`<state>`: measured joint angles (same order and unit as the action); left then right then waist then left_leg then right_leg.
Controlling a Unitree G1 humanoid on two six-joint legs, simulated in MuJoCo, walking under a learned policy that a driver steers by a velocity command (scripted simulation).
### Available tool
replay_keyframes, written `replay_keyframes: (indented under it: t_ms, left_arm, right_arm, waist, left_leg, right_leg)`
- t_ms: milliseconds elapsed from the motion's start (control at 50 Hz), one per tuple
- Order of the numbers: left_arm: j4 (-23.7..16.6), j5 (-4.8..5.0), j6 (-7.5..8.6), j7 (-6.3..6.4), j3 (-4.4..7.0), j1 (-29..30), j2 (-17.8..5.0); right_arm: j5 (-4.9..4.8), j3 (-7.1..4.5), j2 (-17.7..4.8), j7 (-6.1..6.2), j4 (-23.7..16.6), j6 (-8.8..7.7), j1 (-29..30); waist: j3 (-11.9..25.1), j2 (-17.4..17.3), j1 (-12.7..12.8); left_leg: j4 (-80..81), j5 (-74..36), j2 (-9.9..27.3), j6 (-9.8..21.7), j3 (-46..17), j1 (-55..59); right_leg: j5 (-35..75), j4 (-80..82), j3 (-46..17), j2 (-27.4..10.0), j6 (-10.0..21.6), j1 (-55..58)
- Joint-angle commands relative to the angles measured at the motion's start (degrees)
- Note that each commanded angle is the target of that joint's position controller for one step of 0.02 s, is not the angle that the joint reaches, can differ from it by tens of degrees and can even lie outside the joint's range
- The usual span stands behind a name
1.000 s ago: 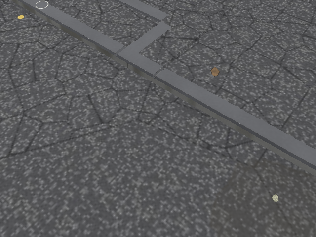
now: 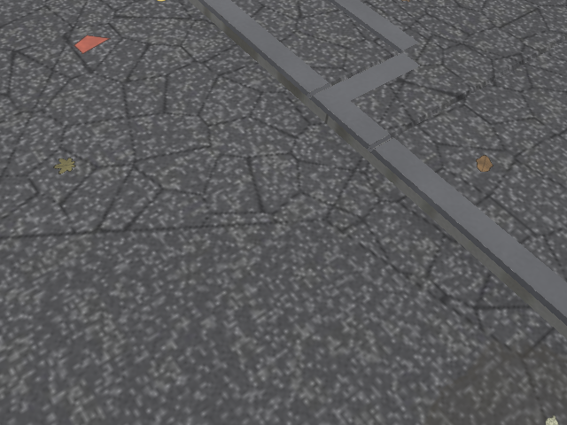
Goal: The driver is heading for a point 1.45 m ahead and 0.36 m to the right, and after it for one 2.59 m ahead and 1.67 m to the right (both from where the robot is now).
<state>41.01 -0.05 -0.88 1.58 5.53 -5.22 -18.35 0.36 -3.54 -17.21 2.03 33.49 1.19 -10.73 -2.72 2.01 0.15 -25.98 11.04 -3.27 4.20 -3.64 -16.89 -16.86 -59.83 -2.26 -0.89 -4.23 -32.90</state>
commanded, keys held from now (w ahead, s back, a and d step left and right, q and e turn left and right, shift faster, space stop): e+shift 0.34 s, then w+e+shift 0.22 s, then w+q+shift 0.44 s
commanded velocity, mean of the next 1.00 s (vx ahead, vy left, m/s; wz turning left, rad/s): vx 0.44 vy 0.00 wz -0.24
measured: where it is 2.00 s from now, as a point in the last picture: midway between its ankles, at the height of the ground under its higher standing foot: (345, 153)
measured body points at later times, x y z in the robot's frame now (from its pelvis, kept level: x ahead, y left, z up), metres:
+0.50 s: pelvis +0.05 -0.07 +0.00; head +0.07 -0.11 +0.45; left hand +0.21 +0.18 -0.09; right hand +0.13 -0.39 -0.10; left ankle +0.09 +0.08 -0.67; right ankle -0.01 -0.13 -0.74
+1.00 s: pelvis +0.39 -0.14 -0.02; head +0.41 -0.15 +0.43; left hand +0.55 +0.08 -0.14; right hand +0.38 -0.44 -0.14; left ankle +0.43 -0.10 -0.74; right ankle +0.21 -0.21 -0.63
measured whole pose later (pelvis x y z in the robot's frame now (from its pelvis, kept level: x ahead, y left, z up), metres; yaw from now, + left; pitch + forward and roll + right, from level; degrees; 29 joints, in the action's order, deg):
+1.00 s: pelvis +0.39 -0.14 -0.02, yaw -16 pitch +1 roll +2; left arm 44.6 -3.3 5.5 -0.8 0.2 -17.1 -15.2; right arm 1.1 -3.7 -18.3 -1.9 45.3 -2.1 -17.6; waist -1.0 1.7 -0.5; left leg -31.9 13.9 -9.0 7.3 0.8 -19.3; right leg -15.5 -72.8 -3.0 0.6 2.6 -19.0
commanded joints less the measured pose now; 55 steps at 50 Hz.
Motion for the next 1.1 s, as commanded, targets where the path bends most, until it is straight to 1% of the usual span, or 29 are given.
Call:
replay_keyframes:
  t_ms: [20, 60, 120, 220, 320, 340, 360, 380, 400, 420, 440, 480, 560, 580, 600, 640, 680, 740, 780, 820, 840, 860, 880, 900, 920, 940, 980, 1040, 1100]
  left_arm:
    - [-1.4, 0.16, 0.05, -0.55, -0.94, -1.5, -0.2]
    - [-2.0, 0.59, 0.00, -0.90, -0.88, -0.3, -1.8]
    - [-4.0, 1.59, 0.13, -0.97, 0.10, 0.8, -6.1]
    - [-4.6, 1.89, 0.22, -1.86, -0.20, -3.4, -4.0]
    - [-4.7, 2.29, -0.31, -3.08, 0.12, -8.5, -3.2]
    - [-4.5, 1.88, -0.22, -2.71, 0.79, -10.6, -4.5]
    - [-4.2, 2.05, -0.10, -1.72, 2.63, -14.9, -9.9]
    - [-3.9, 2.07, 1.20, -1.82, 3.94, -20.4, -16.3]
    - [-4.1, 1.07, 2.71, -2.48, 3.01, -22.2, -12.5]
    - [-4.2, 1.15, 3.73, -2.64, 2.13, -20.0, -10.1]
    - [-4.9, 1.68, 4.04, -2.31, 1.79, -17.3, -9.6]
    - [-5.5, 2.00, 3.99, -1.17, 0.67, -15.8, -8.1]
    - [-5.3, 1.33, 4.08, 0.06, 0.26, -18.7, -8.3]
    - [-2.4, -1.54, 3.06, -1.66, 1.33, -19.7, -11.4]
    - [-2.0, -1.30, 2.96, -2.42, 0.72, -20.6, -9.2]
    - [-1.2, -0.91, 3.58, -3.26, -0.31, -22.5, -6.3]
    - [-0.6, -1.03, 4.28, -3.14, -0.20, -24.2, -7.1]
    - [1.5, -1.20, 5.11, -2.00, -0.10, -25.5, -8.3]
    - [3.2, -1.76, 5.50, -1.23, -0.18, -24.8, -8.8]
    - [3.7, -2.31, 5.80, -0.87, -0.50, -21.4, -9.1]
    - [4.1, -2.75, 5.58, -0.69, -0.40, -21.3, -9.9]
    - [3.7, -2.82, 5.19, -0.41, -0.33, -18.8, -10.3]
    - [1.8, -1.78, 5.56, -0.58, -1.21, -19.4, -8.5]
    - [0.0, -1.92, 6.59, -1.71, -2.83, -18.6, -2.6]
    - [-1.7, -2.80, 7.68, -1.94, -2.65, -12.1, -5.1]
    - [-2.9, -2.49, 8.44, -2.20, -2.85, -8.9, -6.3]
    - [-3.4, -3.56, 8.55, -2.38, -3.69, -6.8, -5.4]
    - [-4.5, -4.94, 5.65, -2.85, -4.70, -7.0, -3.7]
    - [-9.3, -3.90, 5.00, -3.68, -5.74, 4.6, -2.8]
  right_arm:
    - [1.38, 0.29, -2.3, -0.09, -2.5, -1.10, 1.8]
    - [2.28, 0.07, -3.9, -0.84, -1.2, -1.36, 1.8]
    - [1.59, -1.52, -8.6, -0.88, -0.2, -0.78, 2.0]
    - [0.55, -1.98, -7.4, 0.07, 0.0, 0.25, 3.7]
    - [-1.11, -2.86, -7.4, 0.28, 0.0, 0.90, 6.8]
    - [-1.57, -2.91, -6.7, 0.24, 0.9, 0.68, 5.2]
    - [-0.27, -2.71, -4.6, 0.01, 0.1, 0.19, 4.7]
    - [1.66, -1.39, -1.2, -0.72, -4.3, -1.09, 10.5]
    - [-0.05, -1.75, -3.2, -1.81, -4.6, -2.93, 12.5]
    - [-2.12, -2.60, -5.8, -2.83, -4.3, -4.33, 14.0]
    - [-2.19, -3.05, -6.5, -3.09, -3.1, -5.26, 13.9]
    - [-0.58, -3.24, -6.4, -3.10, -1.9, -6.79, 13.5]
    - [-0.55, -2.87, -4.7, -3.17, -0.3, -8.18, 13.7]
    - [5.08, -1.01, -2.5, -4.73, 2.8, -4.18, 8.8]
    - [4.85, -0.97, -2.2, -5.20, 3.1, -2.72, 8.1]
    - [2.89, -0.67, -3.3, -5.40, 2.2, -1.99, 12.0]
    - [2.10, -0.69, -4.9, -5.53, 1.0, -2.25, 16.7]
    - [2.25, -0.37, -5.3, -6.34, -0.9, -2.94, 20.3]
    - [2.08, -0.07, -5.2, -6.73, -1.5, -3.04, 19.1]
    - [1.36, -0.06, -5.2, -5.91, 0.0, -2.80, 11.7]
    - [1.04, -0.70, -6.4, -5.18, 2.3, -2.85, 3.3]
    - [0.83, -1.52, -7.8, -4.42, 6.6, -3.06, -11.0]
    - [1.57, -3.37, -13.1, -3.62, 9.1, -3.20, -20.3]
    - [1.98, -4.28, -16.9, -3.69, 9.9, -3.41, -22.3]
    - [0.50, -3.30, -13.2, -4.15, 10.4, -3.46, -17.5]
    - [0.52, -3.55, -12.9, -4.02, 9.9, -3.50, -14.9]
    - [0.44, -2.69, -9.7, -3.41, 10.4, -3.84, -12.6]
    - [-0.15, -1.56, -7.6, -3.02, 11.1, -5.06, -12.2]
    - [-0.34, -1.82, -8.6, -2.79, 10.9, -5.98, -12.9]
  waist:
    - [9.4, -8.9, -0.5]
    - [5.8, -10.2, -2.1]
    - [1.2, -10.0, -3.6]
    - [5.1, -7.2, -2.3]
    - [8.1, -8.1, 1.1]
    - [8.2, -6.3, 2.2]
    - [10.0, 4.4, 2.2]
    - [10.5, 16.2, 3.6]
    - [12.0, 8.4, 6.8]
    - [6.3, 4.9, 5.5]
    - [3.0, 2.7, 4.0]
    - [1.0, 2.8, 2.8]
    - [0.5, 4.0, 2.9]
    - [0.5, 7.1, 2.9]
    - [-0.2, 7.8, 3.2]
    - [-2.4, 8.8, 5.6]
    - [-4.0, 7.9, 7.9]
    - [-6.4, 5.9, 8.4]
    - [-6.6, 6.1, 6.5]
    - [-1.6, 6.4, 1.5]
    - [4.0, 6.8, -2.5]
    - [10.5, 5.2, -9.5]
    - [16.2, -3.8, -12.1]
    - [18.1, -16.9, -9.4]
    - [13.2, -13.7, -7.9]
    - [8.4, -8.2, -6.7]
    - [2.4, -0.6, -2.9]
    - [-1.7, -3.6, 1.1]
    - [-6.8, -3.5, -0.8]
  left_leg:
    - [7.5, -10.8, 12.8, 7.1, -5.8, 5.8]
    - [9.3, -3.5, 13.7, 7.8, -5.9, 2.7]
    - [9.0, -2.6, 17.4, 10.0, -9.0, 5.3]
    - [3.9, -26.2, 21.8, 11.4, -8.0, 14.5]
    - [-3.2, -28.8, 19.7, 6.3, 0.7, 13.6]
    - [-8.5, -22.6, 17.1, 2.5, 4.1, 9.9]
    - [-22.1, -2.0, 11.1, -2.7, 10.0, -3.2]
    - [-35.5, 26.2, 0.0, -6.3, 7.1, -25.9]
    - [-40.5, 26.2, 1.5, -5.0, -2.2, -33.0]
    - [-39.7, 19.6, 3.7, -3.0, -3.5, -36.2]
    - [-37.3, 14.2, 4.4, -2.6, -2.9, -36.6]
    - [-30.2, 5.1, 5.1, -3.7, -2.9, -32.4]
    - [-19.7, -5.0, 2.5, -6.9, -1.1, -27.1]
    - [-21.5, -5.5, 2.8, -8.0, 3.8, -24.6]
    - [-20.5, -6.1, 3.3, -8.5, 5.1, -22.9]
    - [-17.4, -7.9, 4.9, -8.8, 6.3, -22.5]
    - [-14.4, -9.3, 6.2, -7.6, 6.9, -26.2]
    - [-10.8, -7.4, 6.8, -3.6, 7.4, -30.1]
    - [-10.0, -3.1, 5.6, -0.3, 8.2, -28.4]
    - [-9.2, 1.5, 0.4, 3.8, 11.6, -13.9]
    - [-11.2, 3.8, -2.9, 5.2, 12.9, -4.0]
    - [-9.6, 3.6, -4.2, 6.7, 12.1, 11.7]
    - [-7.0, 17.5, 2.8, 9.9, -2.0, 29.8]
    - [3.4, 39.0, 16.0, 16.3, -34.4, 36.6]
    - [11.9, 33.8, 17.3, 15.8, -48.4, 34.4]
    - [11.3, 27.1, 17.0, 15.6, -40.7, 29.8]
    - [13.3, 15.5, 12.7, 13.4, -30.2, 16.7]
    - [15.9, 11.3, 8.2, 14.2, -23.8, 6.5]
    - [21.1, 4.3, 5.4, 13.6, -20.1, -2.8]
  right_leg:
    - [3.0, 9.2, -0.1, -3.7, -0.9, 7.9]
    - [1.7, 13.7, 1.1, -3.8, -0.4, 11.0]
    - [-5.1, 13.5, 2.2, -2.9, 0.7, 5.5]
    - [-10.4, 11.4, 3.0, -3.5, 1.1, 2.8]
    - [-0.2, 26.8, 7.6, -0.1, 4.0, 13.1]
    - [8.8, 33.6, 5.4, 0.5, 6.1, 18.7]
    - [15.6, 37.9, -9.5, -7.0, 11.5, 29.5]
    - [9.5, 40.5, -34.3, -18.0, 23.0, 41.2]
    - [-15.2, 46.1, -40.2, -20.6, 26.2, 43.3]
    - [-28.1, 48.8, -38.3, -18.6, 23.4, 41.2]
    - [-27.1, 49.2, -35.2, -16.6, 21.1, 38.9]
    - [-19.2, 50.1, -28.9, -12.5, 18.9, 35.5]
    - [-8.5, 49.9, -23.4, -8.5, 17.9, 31.8]
    - [-5.9, 50.3, -18.6, -4.1, 15.8, 28.9]
    - [-4.2, 50.7, -16.7, -3.3, 15.3, 27.0]
    - [-3.5, 52.7, -16.0, -4.3, 15.1, 26.2]
    - [-3.4, 54.5, -16.5, -7.2, 15.4, 31.0]
    - [1.6, 56.3, -14.4, -11.3, 15.3, 38.8]
    - [14.7, 55.4, -10.1, -13.0, 14.4, 41.8]
    - [50.2, 46.9, -2.5, -11.9, 12.2, 39.7]
    - [68.6, 36.2, 0.0, -11.8, 11.5, 39.3]
    - [73.1, 20.3, 2.7, -10.7, 10.2, 33.2]
    - [58.4, 0.1, 5.1, -6.5, 8.4, 15.4]
    - [6.9, -20.4, 3.1, 5.0, 6.1, -2.1]
    - [-1.9, -24.4, -4.3, 5.9, 7.2, -11.2]
    - [1.7, -23.8, -5.8, 1.7, 7.6, -13.2]
    - [3.1, -15.4, -4.6, -2.2, 6.9, -8.8]
    - [-1.1, -7.4, -3.0, -4.2, 4.0, -6.9]
    - [6.9, 7.5, 1.8, -3.8, 1.3, -5.0]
